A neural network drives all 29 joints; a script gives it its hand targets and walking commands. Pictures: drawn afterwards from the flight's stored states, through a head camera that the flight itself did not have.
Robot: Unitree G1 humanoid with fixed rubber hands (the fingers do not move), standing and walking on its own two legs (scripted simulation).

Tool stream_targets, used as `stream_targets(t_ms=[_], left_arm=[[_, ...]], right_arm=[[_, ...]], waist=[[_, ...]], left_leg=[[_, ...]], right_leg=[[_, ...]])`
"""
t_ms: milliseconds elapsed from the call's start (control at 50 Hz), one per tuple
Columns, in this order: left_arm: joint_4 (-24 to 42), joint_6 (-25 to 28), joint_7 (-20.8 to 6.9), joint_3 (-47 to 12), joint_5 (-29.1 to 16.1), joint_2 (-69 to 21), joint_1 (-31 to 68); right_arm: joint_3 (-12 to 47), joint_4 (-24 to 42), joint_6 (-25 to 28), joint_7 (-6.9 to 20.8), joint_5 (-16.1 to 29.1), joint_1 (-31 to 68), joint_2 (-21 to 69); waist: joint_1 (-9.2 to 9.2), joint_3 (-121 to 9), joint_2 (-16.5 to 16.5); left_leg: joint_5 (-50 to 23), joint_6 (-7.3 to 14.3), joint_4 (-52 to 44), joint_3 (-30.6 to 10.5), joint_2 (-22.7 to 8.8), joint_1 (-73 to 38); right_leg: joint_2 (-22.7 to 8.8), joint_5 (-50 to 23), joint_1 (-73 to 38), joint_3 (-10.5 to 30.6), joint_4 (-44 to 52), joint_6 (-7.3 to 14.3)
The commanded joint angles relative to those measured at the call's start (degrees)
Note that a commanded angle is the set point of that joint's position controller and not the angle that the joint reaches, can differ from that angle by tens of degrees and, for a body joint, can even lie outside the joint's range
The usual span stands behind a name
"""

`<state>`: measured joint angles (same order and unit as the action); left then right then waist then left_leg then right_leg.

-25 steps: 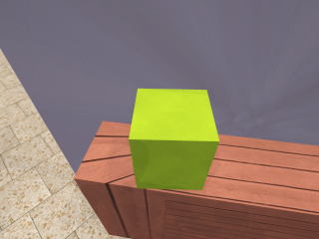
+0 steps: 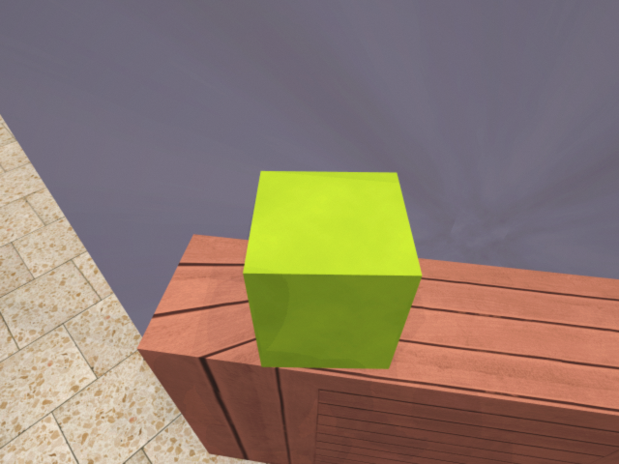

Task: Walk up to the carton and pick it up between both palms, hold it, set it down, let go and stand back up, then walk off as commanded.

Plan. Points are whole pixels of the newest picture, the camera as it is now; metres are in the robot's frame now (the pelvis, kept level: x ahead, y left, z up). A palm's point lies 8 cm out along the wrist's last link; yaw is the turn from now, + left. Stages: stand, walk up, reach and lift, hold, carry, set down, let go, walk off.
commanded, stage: stand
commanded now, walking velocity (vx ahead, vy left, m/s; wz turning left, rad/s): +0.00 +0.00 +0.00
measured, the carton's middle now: (326, 273) +0.42 -0.02 +0.00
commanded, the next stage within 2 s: walk off in 0.28 s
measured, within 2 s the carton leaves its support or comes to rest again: neither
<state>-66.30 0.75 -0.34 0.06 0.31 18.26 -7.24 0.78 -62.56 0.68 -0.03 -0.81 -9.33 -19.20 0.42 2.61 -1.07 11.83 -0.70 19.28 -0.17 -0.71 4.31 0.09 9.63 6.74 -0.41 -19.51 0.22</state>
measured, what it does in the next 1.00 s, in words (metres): walks backwards: right foot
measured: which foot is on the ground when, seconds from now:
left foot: down 0.00-0.96, up 0.98-1.00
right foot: down 0.00-0.70, up 0.72-0.94, down 0.96-1.00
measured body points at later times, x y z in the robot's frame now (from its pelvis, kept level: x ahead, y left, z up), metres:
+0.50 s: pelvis +0.00 -0.01 +0.00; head +0.01 -0.02 +0.45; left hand +0.08 +0.28 -0.13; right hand +0.07 -0.30 -0.14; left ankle -0.01 +0.13 -0.75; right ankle +0.01 -0.12 -0.75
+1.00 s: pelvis -0.11 +0.00 -0.05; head -0.02 -0.03 +0.39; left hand +0.04 +0.30 -0.16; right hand -0.03 -0.32 -0.17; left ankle -0.04 +0.13 -0.74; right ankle -0.11 -0.11 -0.75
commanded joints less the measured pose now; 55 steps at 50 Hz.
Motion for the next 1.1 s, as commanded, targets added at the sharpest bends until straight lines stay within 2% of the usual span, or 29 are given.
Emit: stream_targets(t_ms=[0, 20, 40, 80, 180, 200, 260, 280, 380, 400, 440, 460, 500, 580, 620, 660, 680, 700, 720, 740, 780, 880, 920, 940, 960, 980, 1000, 1040, 1080], left_arm=[[3.57, 1.15, 0.93, 2.61, 0.03, 12.84, 2.30], [3.92, 1.20, 0.81, 1.76, 0.08, 12.36, 3.23], [3.44, 1.01, 0.82, 2.56, -0.19, 14.07, 1.50], [4.19, 1.18, 0.76, 2.20, -0.17, 13.99, 2.62], [3.95, 1.19, 0.60, 2.20, 0.34, 12.70, 4.02], [4.44, 1.27, 0.61, 2.64, 0.27, 14.44, 3.46], [3.87, 1.17, 0.49, 2.31, 0.09, 14.06, 2.04], [3.88, 1.43, 0.59, 2.12, 0.04, 13.70, 2.37], [4.06, 1.30, 0.98, 2.51, -0.12, 14.34, 2.89], [3.57, 1.37, 0.71, 2.75, 0.03, 14.62, 2.98], [4.12, 1.25, 1.00, 2.58, 0.41, 14.50, 3.94], [8.53, 0.22, 1.19, 5.32, -0.47, 14.85, 1.37], [11.54, -0.39, 1.17, 6.29, -0.43, 15.77, -0.69], [18.64, -1.55, 1.49, 6.90, 1.53, 18.06, 3.26], [21.12, -2.01, 1.79, 6.59, 1.09, 18.31, 5.64], [21.74, -2.93, 1.22, 5.97, 0.80, 16.37, 5.58], [21.63, -3.81, 1.39, 5.35, -0.35, 13.39, 2.07], [22.04, -4.45, 2.21, 6.01, -0.70, 13.90, 2.44], [20.71, -4.48, 2.50, 6.39, -0.77, 15.46, 1.88], [21.03, -4.47, 2.49, 6.25, -0.56, 15.43, 1.33], [21.75, -4.09, 2.08, 7.13, -0.25, 15.92, -2.58], [23.78, -3.64, 1.27, 6.96, 0.40, 17.37, -1.49], [22.38, -3.03, 1.11, 6.88, 0.90, 15.88, -6.26], [22.79, -2.24, 0.97, 7.26, 1.54, 17.34, -7.60], [23.44, -2.22, 0.96, 9.29, 1.90, 23.17, -7.04], [24.75, -2.03, 1.08, 8.42, 1.82, 21.86, -5.48], [26.07, -2.06, 1.68, 8.42, 1.70, 21.61, -3.84], [27.28, -2.18, 2.25, 8.15, 1.80, 19.66, -0.25], [29.23, -2.21, 2.50, 8.42, 1.41, 18.52, -1.06]], right_arm=[[-2.81, 3.67, 1.68, -0.72, -0.10, 2.15, -14.05], [-2.77, 3.97, 1.39, -0.56, 0.07, 1.87, -13.52], [-2.61, 3.34, 1.40, -0.64, -0.10, 1.59, -13.54], [-2.19, 3.04, 1.26, -0.94, -0.06, 1.62, -12.72], [-2.23, 3.47, 1.61, -0.68, -0.36, 2.52, -12.03], [-2.51, 3.24, 1.53, -0.95, 0.22, 1.81, -12.53], [-2.67, 3.66, 1.47, -0.63, 0.16, 4.22, -12.78], [-2.63, 3.38, 1.05, -0.70, 0.28, 3.17, -12.97], [-2.74, 3.53, 1.13, -0.65, 0.02, 2.68, -12.67], [-2.51, 2.55, 1.12, -0.71, 0.11, 1.65, -12.36], [-2.76, 3.26, 1.40, -0.71, -0.10, 1.88, -11.88], [-5.02, 4.13, -0.31, -0.51, 0.74, 2.63, -13.39], [-5.29, 6.75, -1.27, -0.81, 0.95, -1.74, -13.26], [-6.44, 12.58, -3.65, -0.83, 0.46, -6.04, -11.91], [-7.82, 13.64, -3.51, -0.95, 0.31, -6.91, -13.04], [-8.43, 14.87, -3.06, -0.52, -1.02, -8.65, -14.14], [-9.38, 16.73, -2.72, -0.87, -2.73, -4.67, -18.94], [-9.88, 17.59, -2.59, -0.56, -1.79, -3.40, -22.02], [-9.71, 18.78, -2.44, -0.82, -2.12, -2.47, -21.99], [-9.08, 20.08, -2.04, -1.47, -1.78, 0.93, -20.52], [-7.44, 23.21, -1.96, -2.16, -1.57, 4.42, -16.34], [-9.21, 23.57, -2.41, -2.15, -0.99, -1.17, -17.90], [-9.48, 24.11, -2.82, -1.37, -0.54, 0.19, -18.07], [-9.17, 23.88, -3.20, -1.16, -0.12, -2.18, -16.22], [-7.88, 25.15, -2.82, -1.89, 1.10, 2.23, -12.96], [-7.73, 24.41, -3.05, -2.94, 0.81, 3.99, -13.85], [-7.93, 24.13, -2.98, -3.31, 1.21, 2.26, -14.40], [-8.94, 23.81, -3.05, -3.36, 1.28, -0.42, -15.06], [-8.53, 24.19, -2.66, -3.16, 0.94, -0.69, -16.07]], waist=[[0.56, -2.83, -0.48], [-0.43, -2.70, 2.35], [0.87, -3.14, -1.40], [0.67, -3.64, 2.43], [-0.59, -2.80, -1.15], [-0.05, -1.82, 2.35], [-0.18, -2.66, -1.61], [-0.03, -3.25, 1.79], [-0.06, -3.58, 1.68], [0.34, -5.34, -1.24], [-1.04, -1.07, 1.50], [-1.09, 4.08, 4.10], [-0.55, -3.34, 4.71], [-1.56, -4.22, 15.93], [-3.32, -5.97, 13.59], [-4.96, -6.64, 4.07], [-2.73, -5.38, -11.38], [-3.87, -3.05, -16.30], [-3.14, -4.11, -11.41], [-1.61, -3.32, -9.11], [0.39, -3.33, -11.04], [-2.88, -6.73, -10.88], [0.34, -8.67, -12.17], [0.32, -11.25, -4.39], [3.98, -11.97, 15.03], [3.65, -11.34, 11.31], [3.24, -10.27, 9.25], [1.06, -7.65, 7.97], [1.94, -3.65, 11.35]], left_leg=[[-6.80, 1.69, -4.12, -5.22, -6.35, 2.75], [-7.43, 1.80, -4.21, -5.05, -6.24, 2.83], [-6.07, 1.55, -3.96, -4.59, -6.28, 3.08], [-6.04, 1.72, -4.74, -5.35, -6.77, 2.97], [-6.70, 2.07, -3.50, -5.00, -6.68, 2.59], [-7.36, 1.73, -4.27, -5.53, -6.89, 2.43], [-6.08, 1.61, -3.58, -4.35, -6.31, 1.16], [-7.32, 1.82, -3.89, -4.61, -6.39, 1.30], [-7.11, 1.50, -4.43, -4.50, -6.79, 0.34], [-7.69, 1.68, -3.85, -4.13, -6.50, 0.96], [-6.01, 1.67, -4.22, -4.42, -6.61, 1.52], [-16.50, 3.02, 6.69, -2.38, -4.90, 6.12], [-15.82, 3.68, 15.93, -1.36, -1.71, 3.92], [22.16, 4.02, 33.63, -3.70, 0.69, 10.87], [15.13, 4.51, 27.67, -2.94, -1.47, 9.96], [-1.93, 4.88, 10.55, -5.68, -2.75, 4.68], [-19.63, 9.37, 4.18, -21.44, -15.66, 5.89], [-25.28, 13.80, 1.16, -28.62, -21.30, 11.62], [-26.28, 17.89, 3.64, -26.74, -20.66, 12.58], [-23.27, 18.27, 5.77, -23.43, -19.92, 12.09], [-24.49, 16.40, 11.08, -16.19, -17.76, 10.59], [-30.82, 13.99, 15.17, -19.38, -17.56, -1.34], [-29.11, 9.91, 20.34, -12.75, -13.40, 4.25], [-23.15, 6.41, 29.12, -8.00, -7.77, 11.87], [6.63, 2.53, 40.49, 0.21, 4.59, 23.06], [29.19, 2.65, 48.75, -5.31, 7.45, 24.11], [29.04, 2.15, 55.85, -11.62, 9.22, 23.76], [24.62, 1.44, 57.70, -13.04, 7.42, 27.98], [23.34, 1.03, 55.58, -10.89, 6.54, 29.58]], right_leg=[[-7.13, -6.65, -1.45, 5.59, 3.55, 1.75], [-6.94, -6.69, -0.51, 5.54, 3.43, 1.66], [-7.17, -6.49, -1.90, 6.46, 4.07, 1.84], [-7.07, -5.54, -1.94, 5.14, 2.80, 1.61], [-7.26, -5.79, -0.84, 5.96, 2.82, 2.24], [-6.69, -6.80, 0.35, 6.29, 3.34, 1.96], [-7.22, -5.70, 0.18, 6.35, 3.60, 1.55], [-6.86, -7.86, -0.75, 6.33, 4.48, 1.17], [-7.42, -8.33, -1.65, 6.38, 4.05, 1.62], [-8.11, -7.92, -2.90, 7.70, 3.65, 2.03], [-7.42, -8.80, 0.87, 6.78, 3.85, 2.21], [-8.71, -24.36, 5.42, 7.63, -2.03, 4.67], [-10.66, -30.32, 5.39, 9.99, -5.16, 9.42], [-19.23, -32.94, 8.70, 17.00, -6.49, 16.19], [-17.82, -32.52, 8.75, 13.95, -12.50, 13.24], [-8.25, -17.30, 13.01, 9.94, -20.81, 6.96], [3.32, 4.60, 19.48, 2.50, -35.06, 1.79], [8.46, 27.81, 19.36, 6.18, -46.60, 1.69], [8.26, 27.87, 17.35, 11.73, -53.41, 2.25], [7.63, 26.27, 18.71, 11.64, -56.54, 1.77], [5.51, 23.35, 20.71, 9.38, -57.40, 0.69], [1.28, 24.76, 19.18, 6.13, -32.00, 0.79], [-0.65, 13.64, 9.19, 3.10, -12.61, 2.09], [-3.83, -0.64, 0.84, 10.70, -6.88, 4.75], [-18.77, -19.29, 1.40, 31.21, -6.98, 14.56], [-20.77, -32.88, 0.97, 34.08, -9.04, 17.00], [-19.71, -35.52, 1.85, 29.65, -11.82, 17.49], [-16.89, -30.51, -0.37, 23.11, -15.76, 14.41], [-16.19, -29.78, -0.50, 23.28, -15.26, 14.18]])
